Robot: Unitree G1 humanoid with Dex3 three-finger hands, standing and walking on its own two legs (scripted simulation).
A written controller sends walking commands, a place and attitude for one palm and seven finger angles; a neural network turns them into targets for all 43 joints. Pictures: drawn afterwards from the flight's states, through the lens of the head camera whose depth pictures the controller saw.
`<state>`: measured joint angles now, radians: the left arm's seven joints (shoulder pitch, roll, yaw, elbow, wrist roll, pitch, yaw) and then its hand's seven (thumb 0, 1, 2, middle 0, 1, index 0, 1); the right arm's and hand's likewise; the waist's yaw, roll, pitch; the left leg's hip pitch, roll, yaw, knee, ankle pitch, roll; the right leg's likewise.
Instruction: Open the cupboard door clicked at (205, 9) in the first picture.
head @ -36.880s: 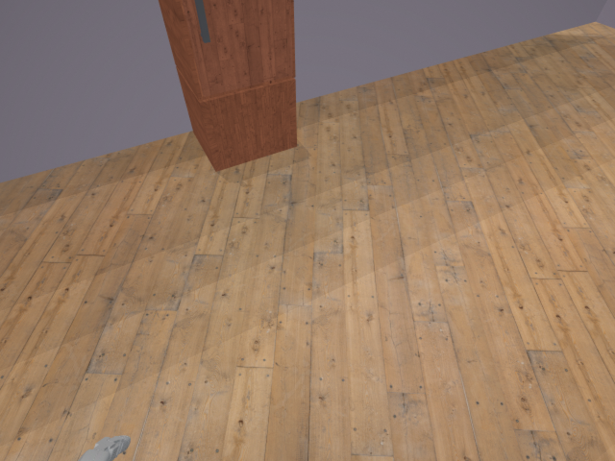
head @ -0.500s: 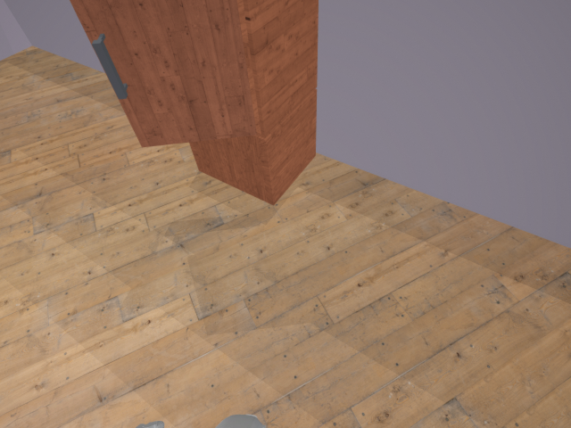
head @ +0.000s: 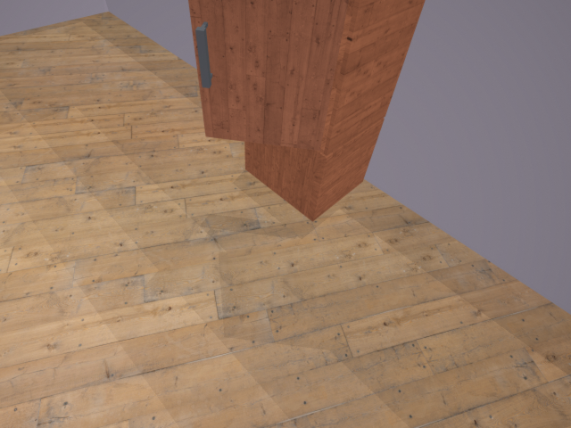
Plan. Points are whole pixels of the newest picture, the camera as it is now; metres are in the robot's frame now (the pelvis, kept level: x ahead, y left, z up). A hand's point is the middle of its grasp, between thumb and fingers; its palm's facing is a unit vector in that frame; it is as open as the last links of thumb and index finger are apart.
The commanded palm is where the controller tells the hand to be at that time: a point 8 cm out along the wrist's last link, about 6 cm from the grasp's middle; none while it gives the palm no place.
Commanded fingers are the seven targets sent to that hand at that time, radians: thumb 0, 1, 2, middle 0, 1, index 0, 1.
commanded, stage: take the last steps up to it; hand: left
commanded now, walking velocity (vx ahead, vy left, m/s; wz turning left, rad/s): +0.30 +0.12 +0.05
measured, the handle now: (205, 55) +1.04 +0.35 -0.02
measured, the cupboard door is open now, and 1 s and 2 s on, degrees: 39 39 39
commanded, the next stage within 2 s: come to a stop and stand still in 1.14 s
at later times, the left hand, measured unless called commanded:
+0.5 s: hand (209, 320) +0.31 +0.17 -0.16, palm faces -0.01 -0.98 -0.17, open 7.4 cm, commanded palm none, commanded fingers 0.00 0.90 0.90 -0.20 -0.30 -0.20 -0.30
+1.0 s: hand (159, 328) +0.30 +0.26 -0.18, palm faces +0.10 -0.98 -0.15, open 7.4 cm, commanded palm none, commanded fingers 0.00 0.90 0.90 -0.20 -0.30 -0.20 -0.30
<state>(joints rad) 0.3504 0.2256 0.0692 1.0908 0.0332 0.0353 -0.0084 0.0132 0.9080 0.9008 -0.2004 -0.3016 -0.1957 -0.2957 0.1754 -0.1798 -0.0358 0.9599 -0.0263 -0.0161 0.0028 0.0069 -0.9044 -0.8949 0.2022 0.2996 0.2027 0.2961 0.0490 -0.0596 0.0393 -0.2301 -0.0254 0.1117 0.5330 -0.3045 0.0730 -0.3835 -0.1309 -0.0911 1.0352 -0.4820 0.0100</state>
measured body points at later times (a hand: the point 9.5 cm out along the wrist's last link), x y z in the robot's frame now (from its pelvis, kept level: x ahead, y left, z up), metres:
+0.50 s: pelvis +0.17 +0.00 -0.01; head +0.21 -0.01 +0.44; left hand +0.31 +0.22 -0.14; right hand +0.04 -0.19 -0.16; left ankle +0.02 +0.08 -0.68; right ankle +0.23 -0.08 -0.73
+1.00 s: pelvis +0.36 +0.09 +0.00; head +0.39 +0.11 +0.44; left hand +0.29 +0.31 -0.17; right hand +0.48 -0.14 -0.13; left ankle +0.41 +0.19 -0.73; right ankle +0.26 -0.04 -0.66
